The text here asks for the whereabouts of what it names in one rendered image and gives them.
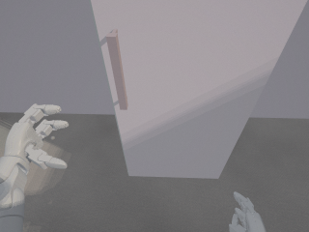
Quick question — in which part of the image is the left robot hand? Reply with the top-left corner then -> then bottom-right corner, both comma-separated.
4,103 -> 69,170

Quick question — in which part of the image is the right robot hand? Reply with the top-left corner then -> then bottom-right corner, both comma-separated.
229,191 -> 267,232

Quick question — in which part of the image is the fridge door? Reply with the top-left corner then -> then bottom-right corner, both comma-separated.
91,0 -> 308,179

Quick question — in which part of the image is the left robot forearm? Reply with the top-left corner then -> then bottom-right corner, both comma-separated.
0,156 -> 31,232

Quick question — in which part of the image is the handle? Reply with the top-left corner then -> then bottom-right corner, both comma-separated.
106,28 -> 128,110

